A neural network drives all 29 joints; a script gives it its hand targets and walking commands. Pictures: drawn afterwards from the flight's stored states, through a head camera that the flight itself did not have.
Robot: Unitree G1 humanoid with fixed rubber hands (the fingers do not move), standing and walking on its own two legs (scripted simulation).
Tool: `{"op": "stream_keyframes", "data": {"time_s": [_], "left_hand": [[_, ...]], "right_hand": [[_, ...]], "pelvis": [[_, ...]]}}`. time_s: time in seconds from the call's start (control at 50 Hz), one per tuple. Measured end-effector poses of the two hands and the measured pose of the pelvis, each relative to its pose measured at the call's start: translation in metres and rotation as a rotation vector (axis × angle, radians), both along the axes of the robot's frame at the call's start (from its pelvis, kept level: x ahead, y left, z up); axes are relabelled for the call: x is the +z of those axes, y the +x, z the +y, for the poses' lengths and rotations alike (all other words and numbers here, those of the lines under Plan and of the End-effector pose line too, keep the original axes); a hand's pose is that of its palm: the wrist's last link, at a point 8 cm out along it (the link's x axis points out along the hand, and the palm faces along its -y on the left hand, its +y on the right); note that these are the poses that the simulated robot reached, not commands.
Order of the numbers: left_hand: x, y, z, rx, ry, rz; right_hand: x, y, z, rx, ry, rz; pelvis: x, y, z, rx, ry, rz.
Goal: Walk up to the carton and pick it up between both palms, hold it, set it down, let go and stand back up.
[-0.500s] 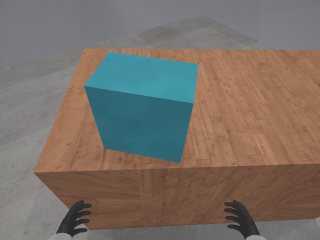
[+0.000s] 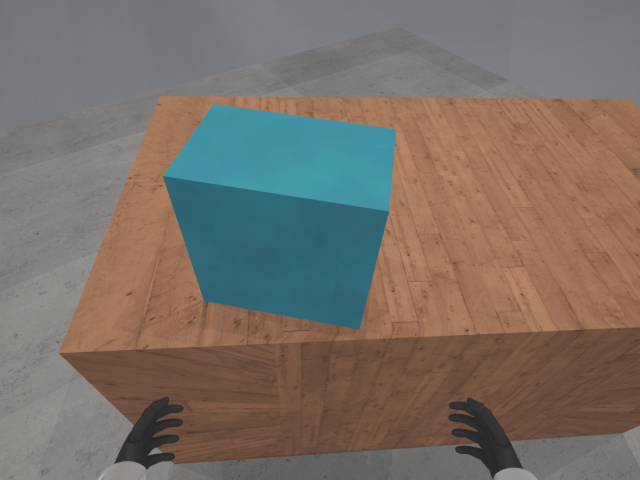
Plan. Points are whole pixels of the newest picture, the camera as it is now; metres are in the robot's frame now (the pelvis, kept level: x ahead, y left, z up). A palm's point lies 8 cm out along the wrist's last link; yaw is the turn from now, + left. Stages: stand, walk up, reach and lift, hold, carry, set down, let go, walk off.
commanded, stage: stand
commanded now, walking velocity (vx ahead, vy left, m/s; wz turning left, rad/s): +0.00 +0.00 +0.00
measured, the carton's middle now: (290, 223) +0.45 +0.04 +0.06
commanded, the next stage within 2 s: none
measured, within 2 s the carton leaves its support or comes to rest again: neither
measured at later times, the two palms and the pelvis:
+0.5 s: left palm out of the picture +0.08 +0.28 -0.09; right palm out of the picture +0.10 -0.25 -0.10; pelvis -0.02 +0.01 -0.01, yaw +2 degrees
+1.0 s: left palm out of the picture +0.02 +0.28 -0.10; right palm out of the picture +0.07 -0.25 -0.10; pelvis -0.04 +0.01 -0.01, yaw +3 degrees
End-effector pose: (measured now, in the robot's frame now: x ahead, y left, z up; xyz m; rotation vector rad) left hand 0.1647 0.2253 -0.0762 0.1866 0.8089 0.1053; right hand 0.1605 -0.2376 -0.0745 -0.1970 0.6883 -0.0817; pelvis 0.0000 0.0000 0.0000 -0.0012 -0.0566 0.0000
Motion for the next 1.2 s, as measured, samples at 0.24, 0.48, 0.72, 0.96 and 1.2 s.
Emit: {"op": "stream_keyframes", "data": {"time_s": [0.24, 0.48, 0.72, 0.96, 1.2], "left_hand": [[0.004, -0.031, 0.041, 0.038, 0.082, -0.048], [-0.008, -0.08, 0.052, 0.046, 0.088, 0.03], [-0.02, -0.121, 0.056, 0.061, 0.081, 0.093], [-0.027, -0.145, 0.058, 0.073, 0.086, 0.156], [-0.027, -0.135, 0.053, 0.068, 0.084, 0.151]], "right_hand": [[-0.017, -0.028, -0.018, -0.032, -0.07, 0.149], [-0.02, -0.062, -0.015, -0.006, -0.081, 0.203], [-0.025, -0.089, -0.01, 0.001, -0.083, 0.231], [-0.03, -0.095, -0.008, 0.021, -0.087, 0.262], [-0.031, -0.084, -0.009, 0.036, -0.088, 0.257]], "pelvis": [[-0.005, 0.001, 0.004, 0.023, 0.0, 0.024], [-0.006, -0.023, 0.009, 0.041, -0.001, 0.01], [-0.008, -0.041, 0.014, 0.05, -0.004, 0.008], [-0.01, -0.043, 0.014, 0.058, -0.004, 0.02], [-0.011, -0.036, 0.011, 0.065, -0.003, 0.025]]}}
